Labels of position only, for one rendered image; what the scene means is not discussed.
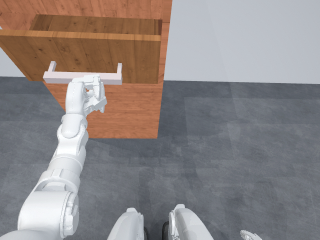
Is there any left robot thigh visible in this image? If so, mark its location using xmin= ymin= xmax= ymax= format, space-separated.
xmin=107 ymin=211 xmax=144 ymax=240

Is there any drawer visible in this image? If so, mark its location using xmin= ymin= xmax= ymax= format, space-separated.
xmin=0 ymin=14 xmax=161 ymax=84

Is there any left robot forearm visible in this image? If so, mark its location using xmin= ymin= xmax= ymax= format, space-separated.
xmin=17 ymin=113 xmax=89 ymax=230

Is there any cabinet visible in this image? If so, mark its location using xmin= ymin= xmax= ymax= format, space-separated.
xmin=0 ymin=0 xmax=173 ymax=139

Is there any left robot hand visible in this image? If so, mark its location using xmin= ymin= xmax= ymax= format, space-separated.
xmin=65 ymin=74 xmax=107 ymax=118

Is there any right robot thigh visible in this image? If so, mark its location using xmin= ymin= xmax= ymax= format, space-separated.
xmin=168 ymin=208 xmax=214 ymax=240

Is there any left robot upper arm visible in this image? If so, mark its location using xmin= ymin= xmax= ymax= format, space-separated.
xmin=0 ymin=190 xmax=79 ymax=240

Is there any right robot hand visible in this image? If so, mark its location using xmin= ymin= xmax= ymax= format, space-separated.
xmin=240 ymin=230 xmax=262 ymax=240

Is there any handle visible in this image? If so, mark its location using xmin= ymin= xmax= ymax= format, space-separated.
xmin=43 ymin=61 xmax=123 ymax=85

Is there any robot thigh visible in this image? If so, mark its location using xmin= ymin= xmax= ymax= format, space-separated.
xmin=107 ymin=211 xmax=144 ymax=240
xmin=168 ymin=208 xmax=214 ymax=240

